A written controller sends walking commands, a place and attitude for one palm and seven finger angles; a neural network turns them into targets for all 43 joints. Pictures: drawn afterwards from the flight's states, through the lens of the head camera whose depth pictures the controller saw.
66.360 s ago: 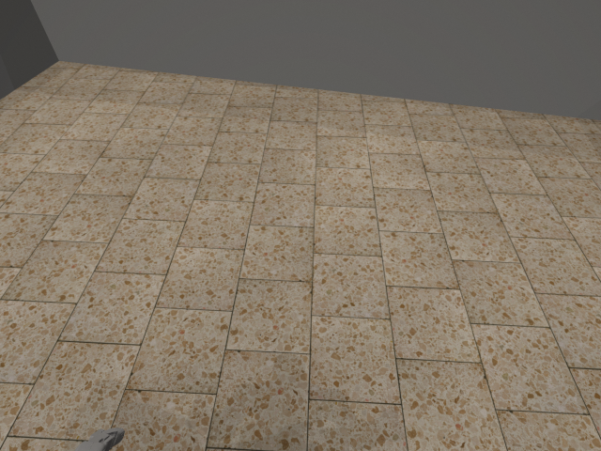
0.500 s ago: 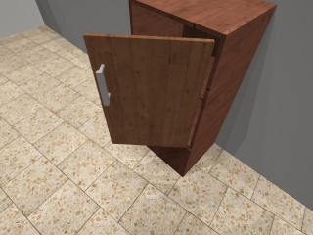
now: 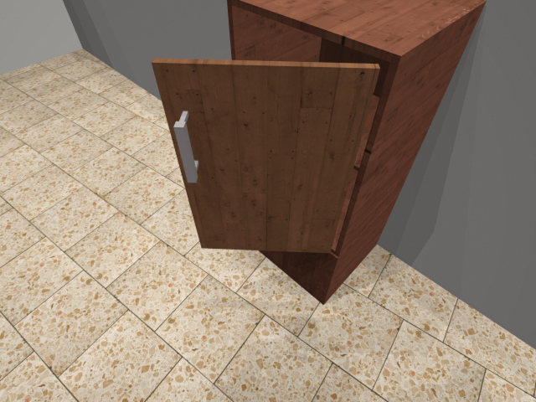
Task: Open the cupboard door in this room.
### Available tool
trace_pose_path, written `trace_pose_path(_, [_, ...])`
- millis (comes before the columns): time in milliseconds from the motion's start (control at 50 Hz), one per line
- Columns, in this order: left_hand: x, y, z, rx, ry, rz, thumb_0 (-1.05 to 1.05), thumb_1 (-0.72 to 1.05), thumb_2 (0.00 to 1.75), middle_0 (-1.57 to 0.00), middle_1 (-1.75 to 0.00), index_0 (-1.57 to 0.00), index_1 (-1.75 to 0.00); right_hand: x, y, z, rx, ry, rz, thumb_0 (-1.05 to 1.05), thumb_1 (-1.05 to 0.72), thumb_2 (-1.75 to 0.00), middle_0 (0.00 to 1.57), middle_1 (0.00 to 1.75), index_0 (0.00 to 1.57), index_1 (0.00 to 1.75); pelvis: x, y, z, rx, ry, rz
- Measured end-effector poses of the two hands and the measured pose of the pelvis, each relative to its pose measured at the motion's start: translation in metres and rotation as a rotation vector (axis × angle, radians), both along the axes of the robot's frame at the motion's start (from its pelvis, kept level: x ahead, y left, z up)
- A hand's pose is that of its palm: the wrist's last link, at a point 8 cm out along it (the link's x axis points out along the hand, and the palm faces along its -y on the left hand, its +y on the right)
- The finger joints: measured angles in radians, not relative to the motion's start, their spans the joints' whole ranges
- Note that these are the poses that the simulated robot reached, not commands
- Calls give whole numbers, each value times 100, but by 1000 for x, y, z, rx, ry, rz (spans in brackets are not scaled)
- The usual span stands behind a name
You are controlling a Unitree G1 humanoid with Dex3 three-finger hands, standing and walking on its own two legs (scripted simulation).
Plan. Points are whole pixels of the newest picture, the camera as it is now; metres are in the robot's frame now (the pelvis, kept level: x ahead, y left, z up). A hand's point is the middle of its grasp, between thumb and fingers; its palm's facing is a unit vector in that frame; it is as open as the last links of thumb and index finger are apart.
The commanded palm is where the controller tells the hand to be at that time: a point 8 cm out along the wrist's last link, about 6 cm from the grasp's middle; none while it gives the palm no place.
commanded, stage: look again from close up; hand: left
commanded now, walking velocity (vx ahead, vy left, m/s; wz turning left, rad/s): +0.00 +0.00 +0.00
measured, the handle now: (188, 148) +0.58 +0.20 +0.04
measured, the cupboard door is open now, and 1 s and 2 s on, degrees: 41 41 41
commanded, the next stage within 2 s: come to a stop and stand still in 0.08 s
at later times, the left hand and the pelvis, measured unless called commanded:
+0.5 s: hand out of the picture +0.05 +0.21 -0.17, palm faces +0.03 -0.96 -0.29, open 7.4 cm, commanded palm none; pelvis +0.00 +0.00 +0.00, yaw +1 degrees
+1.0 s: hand out of the picture -0.01 +0.22 -0.16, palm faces +0.01 -0.96 -0.28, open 7.4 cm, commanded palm none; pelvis -0.04 +0.00 +0.01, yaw +1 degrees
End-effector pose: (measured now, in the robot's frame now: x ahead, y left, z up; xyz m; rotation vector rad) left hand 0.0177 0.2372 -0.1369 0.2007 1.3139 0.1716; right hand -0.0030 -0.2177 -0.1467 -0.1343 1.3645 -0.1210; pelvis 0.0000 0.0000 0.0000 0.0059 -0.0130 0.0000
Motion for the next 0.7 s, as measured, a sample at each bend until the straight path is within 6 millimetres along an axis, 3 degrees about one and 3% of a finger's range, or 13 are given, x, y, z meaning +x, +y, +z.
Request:
trace_pose_path(280, [4, -12, -7, -48, 34, -16, 0, 91, 90, -20, -30, -19, -30, 25, -10, 7, -34, -21, 15, 0, -91, -90, 20, 30, 20, 30, 9, 0, 1, -1, 7, 2])
trace_pose_path(540, [29, 28, 9, 61, -129, -12, 1, 91, 90, -20, -30, -20, -30, 95, -54, 27, -146, -270, 62, 0, -91, -90, 20, 30, 20, 30, -2, -4, -5, -7, -20, 13])
trace_pose_path(700, [29, 41, 24, 89, -196, -33, 1, 91, 90, -20, -30, -20, -30, 101, -60, 42, -153, -333, 104, 0, -91, -90, 20, 30, 20, 30, -21, -5, 0, -10, -41, 19])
